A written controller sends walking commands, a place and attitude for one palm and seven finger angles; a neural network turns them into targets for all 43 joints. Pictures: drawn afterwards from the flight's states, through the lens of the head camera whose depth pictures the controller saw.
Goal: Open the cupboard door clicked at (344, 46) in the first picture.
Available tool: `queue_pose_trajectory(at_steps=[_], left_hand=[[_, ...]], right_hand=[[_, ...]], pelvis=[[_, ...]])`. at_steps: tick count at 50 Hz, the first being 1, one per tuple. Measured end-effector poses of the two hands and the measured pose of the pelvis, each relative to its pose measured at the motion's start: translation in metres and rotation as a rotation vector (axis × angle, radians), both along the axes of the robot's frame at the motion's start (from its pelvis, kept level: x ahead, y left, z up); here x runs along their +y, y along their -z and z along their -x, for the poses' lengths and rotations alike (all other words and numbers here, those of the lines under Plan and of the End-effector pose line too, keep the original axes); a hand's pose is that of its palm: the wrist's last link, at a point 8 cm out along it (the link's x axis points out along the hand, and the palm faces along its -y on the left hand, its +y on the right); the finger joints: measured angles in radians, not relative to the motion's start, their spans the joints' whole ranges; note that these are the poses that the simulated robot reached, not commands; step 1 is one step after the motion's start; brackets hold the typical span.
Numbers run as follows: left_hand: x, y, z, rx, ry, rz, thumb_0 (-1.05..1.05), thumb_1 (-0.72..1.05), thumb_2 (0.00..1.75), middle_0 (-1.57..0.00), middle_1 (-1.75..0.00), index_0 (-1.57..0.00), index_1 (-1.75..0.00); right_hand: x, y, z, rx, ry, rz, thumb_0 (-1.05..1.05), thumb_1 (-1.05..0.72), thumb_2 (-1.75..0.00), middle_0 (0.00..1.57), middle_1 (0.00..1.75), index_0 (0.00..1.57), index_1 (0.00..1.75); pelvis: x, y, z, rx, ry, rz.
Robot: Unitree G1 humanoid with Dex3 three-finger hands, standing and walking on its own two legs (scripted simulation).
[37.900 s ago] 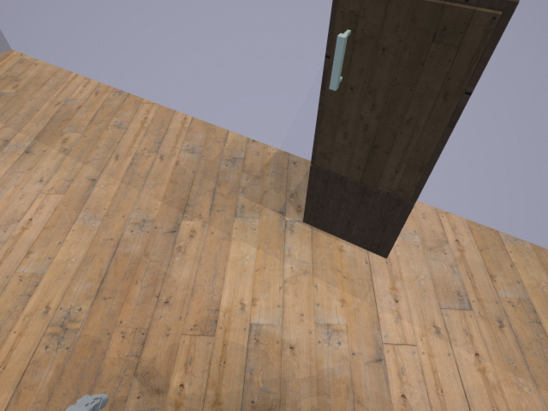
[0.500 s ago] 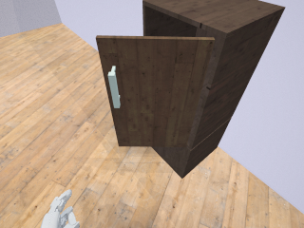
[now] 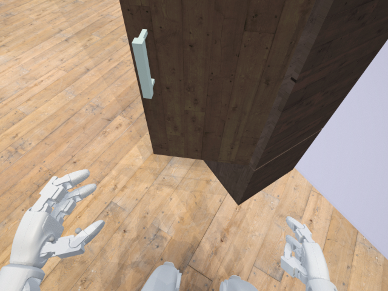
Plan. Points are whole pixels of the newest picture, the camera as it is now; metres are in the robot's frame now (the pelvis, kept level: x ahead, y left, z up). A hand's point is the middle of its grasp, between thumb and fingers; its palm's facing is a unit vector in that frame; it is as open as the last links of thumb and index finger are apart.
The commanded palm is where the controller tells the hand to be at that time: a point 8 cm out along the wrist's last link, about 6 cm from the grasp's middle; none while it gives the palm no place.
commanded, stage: raise the hand with hooked fingers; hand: left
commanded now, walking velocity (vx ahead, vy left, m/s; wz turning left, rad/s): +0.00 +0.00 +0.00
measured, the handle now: (146, 65) +0.56 +0.18 +0.13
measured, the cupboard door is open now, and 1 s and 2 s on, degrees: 50 50 50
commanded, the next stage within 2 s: move the hooked fingers beside the handle in 1.44 s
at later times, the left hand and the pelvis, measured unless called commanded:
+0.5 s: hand (56, 183) +0.26 +0.27 +0.10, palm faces +0.02 -1.00 -0.05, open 12.9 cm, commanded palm +0.24 +0.33 +0.11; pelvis +0.02 +0.03 +0.04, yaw -2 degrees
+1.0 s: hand (26, 138) +0.32 +0.33 +0.15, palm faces +0.03 -1.00 -0.03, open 13.9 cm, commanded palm +0.28 +0.36 +0.15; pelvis +0.02 +0.05 +0.05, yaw -1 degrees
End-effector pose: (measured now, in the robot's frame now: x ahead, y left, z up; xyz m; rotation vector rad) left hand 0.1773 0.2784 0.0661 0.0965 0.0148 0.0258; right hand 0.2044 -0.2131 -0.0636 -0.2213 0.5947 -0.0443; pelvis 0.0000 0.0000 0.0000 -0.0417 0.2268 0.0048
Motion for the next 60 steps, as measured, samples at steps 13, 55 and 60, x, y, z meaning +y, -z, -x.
queue_pose_trajectory(at_steps=[13,55,60], left_hand=[[0.024,-0.026,-0.046,0.048,-0.001,0.03,0.0,0.03,0.53,-0.26,-0.86,-0.27,-0.86],[0.097,-0.084,-0.119,0.002,0.011,0.069,-0.01,-0.49,0.3,-0.3,-1.2,-0.3,-1.2],[0.089,-0.081,-0.117,0.004,0.011,0.069,-0.01,-0.49,0.3,-0.3,-1.2,-0.3,-1.2]], right_hand=[[-0.025,-0.009,0.062,0.143,0.172,0.033,0.01,-0.9,-0.89,0.21,0.3,0.2,0.3],[0.012,-0.051,0.054,0.097,0.132,0.075,0.01,-0.9,-0.89,0.21,0.3,0.2,0.3],[0.006,-0.051,0.058,0.102,0.144,0.078,0.01,-0.9,-0.89,0.21,0.3,0.2,0.3]], pelvis=[[0.015,-0.028,-0.017,-0.01,0.038,-0.023],[0.05,-0.055,-0.017,-0.11,0.031,-0.002],[0.047,-0.056,-0.017,-0.112,0.036,-0.005]])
